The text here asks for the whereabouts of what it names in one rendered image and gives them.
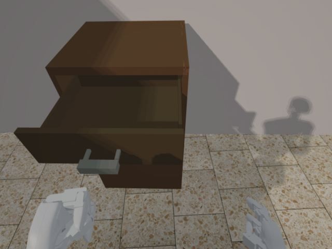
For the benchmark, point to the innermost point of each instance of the left robot hand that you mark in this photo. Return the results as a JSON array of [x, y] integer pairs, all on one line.
[[71, 210]]

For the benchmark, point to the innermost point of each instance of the drawer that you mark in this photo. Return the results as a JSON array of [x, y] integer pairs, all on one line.
[[139, 114]]

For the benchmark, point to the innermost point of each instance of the right robot hand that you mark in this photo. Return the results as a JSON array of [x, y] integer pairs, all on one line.
[[267, 233]]

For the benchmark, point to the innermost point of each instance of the cabinet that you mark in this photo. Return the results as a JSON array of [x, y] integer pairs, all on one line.
[[128, 48]]

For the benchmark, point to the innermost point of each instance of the handle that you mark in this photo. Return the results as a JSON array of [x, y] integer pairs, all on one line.
[[88, 166]]

